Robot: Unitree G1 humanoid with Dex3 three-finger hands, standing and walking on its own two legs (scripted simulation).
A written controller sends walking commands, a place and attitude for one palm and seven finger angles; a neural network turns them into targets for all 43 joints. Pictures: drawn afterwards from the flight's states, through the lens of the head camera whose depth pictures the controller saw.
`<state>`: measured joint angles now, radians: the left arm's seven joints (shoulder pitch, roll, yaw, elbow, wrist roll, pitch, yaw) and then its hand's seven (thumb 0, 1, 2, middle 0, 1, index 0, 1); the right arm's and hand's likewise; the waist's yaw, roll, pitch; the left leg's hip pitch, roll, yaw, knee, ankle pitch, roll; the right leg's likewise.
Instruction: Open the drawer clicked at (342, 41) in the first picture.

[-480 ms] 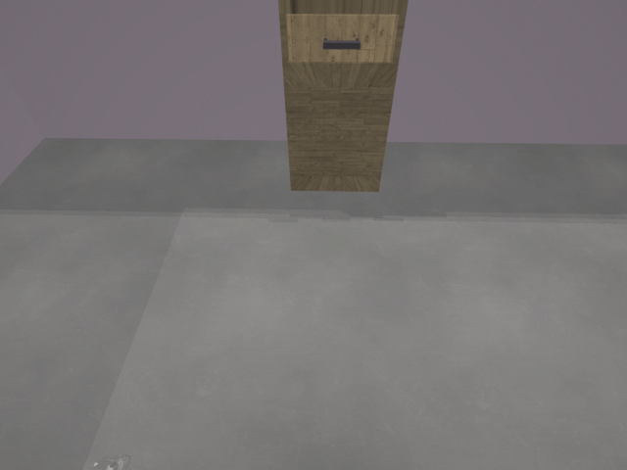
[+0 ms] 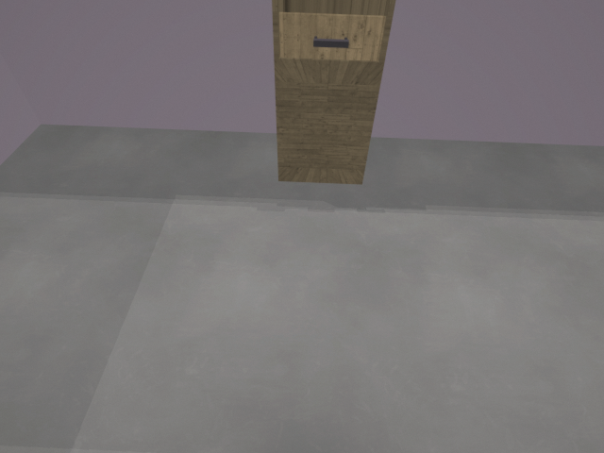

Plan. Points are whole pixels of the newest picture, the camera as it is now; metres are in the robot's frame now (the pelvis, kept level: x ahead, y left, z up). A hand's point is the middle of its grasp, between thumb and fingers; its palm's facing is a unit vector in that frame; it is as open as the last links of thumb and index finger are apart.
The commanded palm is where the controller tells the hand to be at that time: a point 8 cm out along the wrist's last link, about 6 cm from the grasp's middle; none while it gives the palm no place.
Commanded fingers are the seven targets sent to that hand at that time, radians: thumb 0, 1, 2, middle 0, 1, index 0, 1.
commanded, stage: stand and wait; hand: left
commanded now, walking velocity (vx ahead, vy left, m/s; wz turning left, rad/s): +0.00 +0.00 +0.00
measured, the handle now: (330, 41) +1.50 -0.02 -0.05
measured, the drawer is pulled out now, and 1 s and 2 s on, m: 0.00 0.00 0.00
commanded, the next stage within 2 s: look at it before walking up in 0.34 s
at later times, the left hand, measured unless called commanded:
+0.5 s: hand out of the picture +0.07 +0.26 -0.16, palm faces -0.03 -0.94 -0.33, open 7.4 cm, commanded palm none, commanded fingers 0.00 0.90 0.90 -0.20 -0.30 -0.20 -0.30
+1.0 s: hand out of the picture +0.07 +0.27 -0.16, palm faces -0.04 -0.94 -0.33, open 7.4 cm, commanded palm none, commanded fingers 0.00 0.90 0.90 -0.20 -0.30 -0.20 -0.30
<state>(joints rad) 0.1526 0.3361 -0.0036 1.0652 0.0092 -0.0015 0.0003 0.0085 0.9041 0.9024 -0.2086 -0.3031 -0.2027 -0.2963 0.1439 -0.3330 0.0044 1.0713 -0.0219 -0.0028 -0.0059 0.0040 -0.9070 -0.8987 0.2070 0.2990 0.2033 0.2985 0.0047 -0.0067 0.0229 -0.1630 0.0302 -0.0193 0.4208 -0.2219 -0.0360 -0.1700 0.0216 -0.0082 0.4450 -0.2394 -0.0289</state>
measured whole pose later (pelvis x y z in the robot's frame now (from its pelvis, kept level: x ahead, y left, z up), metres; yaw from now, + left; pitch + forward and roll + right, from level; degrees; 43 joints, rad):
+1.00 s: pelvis +0.00 +0.02 +0.00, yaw -1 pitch -2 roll +0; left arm 0.15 0.35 -0.01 1.10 0.01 -0.01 0.00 0.01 0.91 0.90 -0.21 -0.30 -0.20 -0.30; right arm 0.13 -0.34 0.01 1.12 -0.01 -0.01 0.00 0.00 -0.91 -0.90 0.21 0.30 0.20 0.30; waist 0.01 -0.01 0.03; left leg -0.14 0.01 0.00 0.36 -0.19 -0.01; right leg -0.15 0.00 0.01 0.38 -0.20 0.00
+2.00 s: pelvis +0.28 +0.02 +0.00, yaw -24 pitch +0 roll +0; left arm 0.24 0.24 0.10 0.98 0.04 0.00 -0.02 0.01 0.91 0.90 -0.20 -0.30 -0.19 -0.29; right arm 0.26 -0.16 -0.06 1.01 -0.03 -0.08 -0.02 -0.02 -0.95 -0.90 0.21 0.30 0.20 0.30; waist 0.02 -0.05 0.02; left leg -0.19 0.06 0.24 0.46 -0.27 0.04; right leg -0.58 -0.08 -0.05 1.13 -0.25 -0.01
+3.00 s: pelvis +0.64 -0.22 -0.01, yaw -46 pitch +0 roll +1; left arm 0.14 0.17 0.08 0.98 0.03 0.01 -0.04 0.01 0.92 0.90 -0.20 -0.30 -0.19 -0.30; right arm 0.42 -0.10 -0.04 1.09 -0.03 -0.06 -0.01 0.00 -0.91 -0.90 0.21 0.30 0.20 0.30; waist -0.04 0.00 0.10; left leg 0.04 0.15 0.38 0.42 -0.40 -0.08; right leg -0.55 -0.08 -0.14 0.71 -0.18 -0.02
